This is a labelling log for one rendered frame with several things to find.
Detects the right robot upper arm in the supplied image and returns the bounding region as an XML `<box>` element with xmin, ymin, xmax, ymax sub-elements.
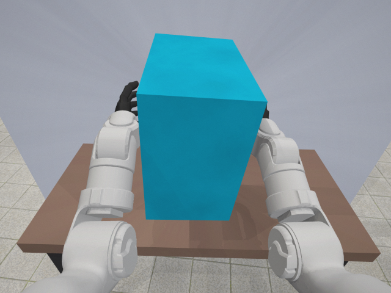
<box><xmin>268</xmin><ymin>222</ymin><xmax>391</xmax><ymax>293</ymax></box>

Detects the left robot forearm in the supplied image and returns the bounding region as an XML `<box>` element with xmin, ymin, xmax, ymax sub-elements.
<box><xmin>62</xmin><ymin>110</ymin><xmax>140</xmax><ymax>266</ymax></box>

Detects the robot right hand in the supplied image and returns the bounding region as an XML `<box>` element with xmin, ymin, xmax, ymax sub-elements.
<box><xmin>263</xmin><ymin>105</ymin><xmax>269</xmax><ymax>119</ymax></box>

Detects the table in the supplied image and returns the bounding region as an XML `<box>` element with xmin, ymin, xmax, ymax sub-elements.
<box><xmin>16</xmin><ymin>143</ymin><xmax>381</xmax><ymax>273</ymax></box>

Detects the left robot upper arm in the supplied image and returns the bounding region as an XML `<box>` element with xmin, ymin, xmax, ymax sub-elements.
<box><xmin>21</xmin><ymin>221</ymin><xmax>138</xmax><ymax>293</ymax></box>

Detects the robot left hand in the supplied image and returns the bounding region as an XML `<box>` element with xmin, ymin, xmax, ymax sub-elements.
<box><xmin>115</xmin><ymin>81</ymin><xmax>139</xmax><ymax>122</ymax></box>

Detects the right robot forearm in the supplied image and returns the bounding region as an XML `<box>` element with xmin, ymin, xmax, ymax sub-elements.
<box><xmin>251</xmin><ymin>118</ymin><xmax>344</xmax><ymax>264</ymax></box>

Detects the carton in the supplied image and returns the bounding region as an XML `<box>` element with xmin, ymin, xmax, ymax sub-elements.
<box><xmin>136</xmin><ymin>33</ymin><xmax>268</xmax><ymax>220</ymax></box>

